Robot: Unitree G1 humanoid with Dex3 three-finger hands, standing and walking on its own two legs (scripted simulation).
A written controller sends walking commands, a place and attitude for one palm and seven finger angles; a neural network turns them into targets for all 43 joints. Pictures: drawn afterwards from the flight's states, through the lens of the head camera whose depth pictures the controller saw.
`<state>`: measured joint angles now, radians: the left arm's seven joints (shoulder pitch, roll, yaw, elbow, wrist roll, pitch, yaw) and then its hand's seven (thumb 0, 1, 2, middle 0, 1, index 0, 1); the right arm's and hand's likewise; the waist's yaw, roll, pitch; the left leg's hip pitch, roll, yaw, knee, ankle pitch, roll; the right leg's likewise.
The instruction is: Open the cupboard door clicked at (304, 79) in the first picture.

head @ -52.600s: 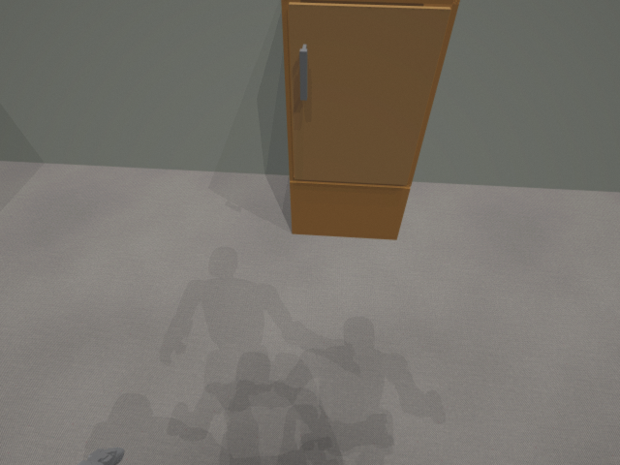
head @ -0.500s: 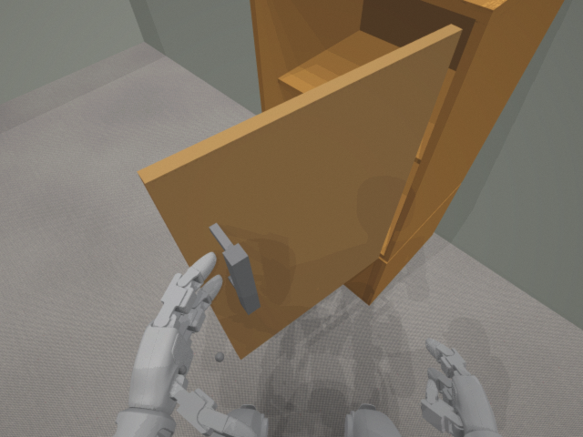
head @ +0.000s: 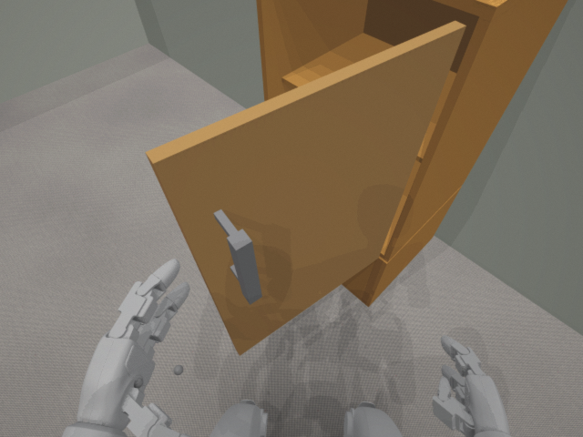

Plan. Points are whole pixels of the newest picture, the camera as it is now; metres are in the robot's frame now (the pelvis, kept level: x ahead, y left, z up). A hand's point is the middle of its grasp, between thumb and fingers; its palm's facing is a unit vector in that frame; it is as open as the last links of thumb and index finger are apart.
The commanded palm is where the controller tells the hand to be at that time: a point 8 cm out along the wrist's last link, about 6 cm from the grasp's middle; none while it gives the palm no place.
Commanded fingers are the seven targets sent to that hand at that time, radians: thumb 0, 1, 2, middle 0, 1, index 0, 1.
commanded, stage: draw the hand back to the body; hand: left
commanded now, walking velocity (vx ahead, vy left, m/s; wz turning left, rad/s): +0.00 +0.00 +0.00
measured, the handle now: (238, 259) +0.32 +0.10 +0.08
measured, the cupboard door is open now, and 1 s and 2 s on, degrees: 81 81 81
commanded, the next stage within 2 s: step back with the hand held close in 1.52 s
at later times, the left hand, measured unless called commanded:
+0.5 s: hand (93, 340) +0.19 +0.20 +0.15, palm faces +0.03 -0.99 -0.17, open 16.0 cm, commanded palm +0.16 +0.25 +0.17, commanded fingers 0.00 -0.19 0.44 -0.16 -0.30 -0.16 -0.30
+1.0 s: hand out of the picture +0.22 +0.26 +0.23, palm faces +0.38 -0.83 -0.41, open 10.8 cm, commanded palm +0.18 +0.31 +0.25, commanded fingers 0.00 0.69 0.81 -0.19 -0.30 -0.19 -0.30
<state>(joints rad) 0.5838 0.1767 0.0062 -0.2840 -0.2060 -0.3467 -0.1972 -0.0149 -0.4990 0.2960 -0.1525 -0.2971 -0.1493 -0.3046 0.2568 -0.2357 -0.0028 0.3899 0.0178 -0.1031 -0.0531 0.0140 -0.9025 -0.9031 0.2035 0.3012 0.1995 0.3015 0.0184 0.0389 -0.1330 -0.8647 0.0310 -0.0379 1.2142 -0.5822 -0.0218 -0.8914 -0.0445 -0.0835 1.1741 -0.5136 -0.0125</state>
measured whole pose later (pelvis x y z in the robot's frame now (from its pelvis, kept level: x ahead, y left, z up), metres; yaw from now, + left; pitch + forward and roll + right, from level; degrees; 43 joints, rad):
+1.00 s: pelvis +0.04 +0.02 +0.09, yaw -1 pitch -3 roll -1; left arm 0.53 0.33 0.26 -0.45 -0.04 -0.04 0.13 0.00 0.35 0.66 -0.19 -0.30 -0.19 -0.30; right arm 0.23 -0.22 0.06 0.59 0.00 -0.15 -0.10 0.01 -0.90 -0.90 0.21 0.30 0.20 0.30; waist 0.07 0.06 0.00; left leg -0.14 0.01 0.02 0.54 -0.34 0.01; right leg -0.18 -0.04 -0.05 0.51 -0.27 0.03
